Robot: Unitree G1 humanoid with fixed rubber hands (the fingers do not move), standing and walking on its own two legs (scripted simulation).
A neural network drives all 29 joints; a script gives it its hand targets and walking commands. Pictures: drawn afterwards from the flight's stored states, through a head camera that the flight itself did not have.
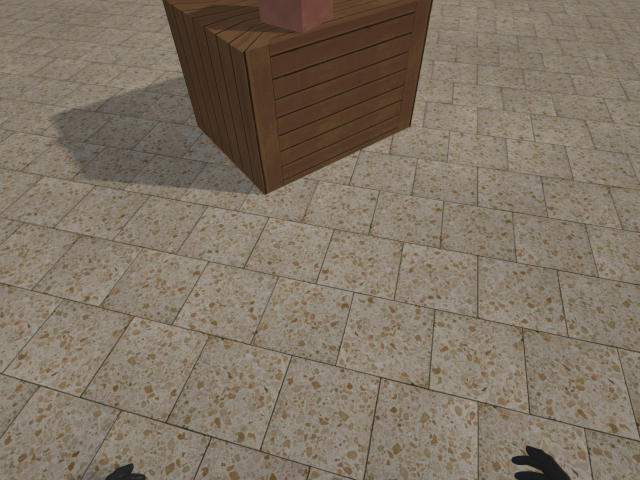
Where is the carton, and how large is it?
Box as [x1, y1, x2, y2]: [258, 0, 332, 33]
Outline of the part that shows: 258,0 260,19 262,22 302,33 332,17 332,0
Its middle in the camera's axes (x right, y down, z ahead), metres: -0.10 -0.96 +1.46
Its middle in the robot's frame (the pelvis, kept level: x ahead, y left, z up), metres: +1.76 +0.08 +0.03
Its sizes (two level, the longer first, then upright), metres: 0.210 0.200 0.250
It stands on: a pedestal, 0.66 m high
